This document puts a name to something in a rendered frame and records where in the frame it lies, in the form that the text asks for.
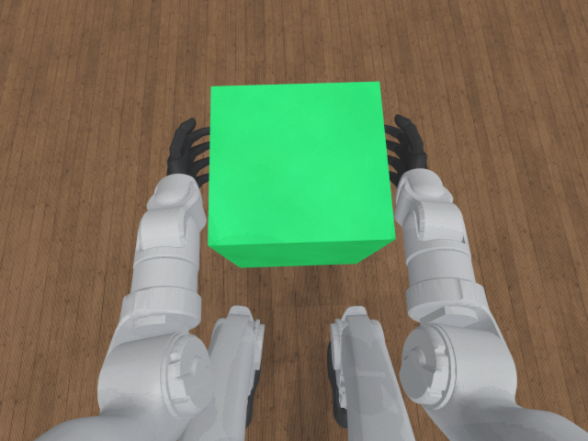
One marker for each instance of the left robot upper arm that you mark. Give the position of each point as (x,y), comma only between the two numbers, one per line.
(149,390)

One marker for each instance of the robot left foot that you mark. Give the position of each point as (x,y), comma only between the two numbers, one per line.
(250,403)

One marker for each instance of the carton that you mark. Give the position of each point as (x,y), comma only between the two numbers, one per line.
(298,174)

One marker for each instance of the right robot upper arm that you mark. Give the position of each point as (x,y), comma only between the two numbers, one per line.
(465,380)

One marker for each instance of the robot left forearm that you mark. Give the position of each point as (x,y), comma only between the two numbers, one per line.
(164,290)

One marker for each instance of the robot right hand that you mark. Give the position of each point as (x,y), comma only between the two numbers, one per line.
(410,150)

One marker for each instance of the robot left hand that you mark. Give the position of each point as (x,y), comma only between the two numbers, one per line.
(182,154)

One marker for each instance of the robot right forearm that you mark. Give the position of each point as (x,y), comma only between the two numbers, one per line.
(442,288)

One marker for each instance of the robot right shin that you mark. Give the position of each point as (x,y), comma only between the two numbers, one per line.
(353,310)

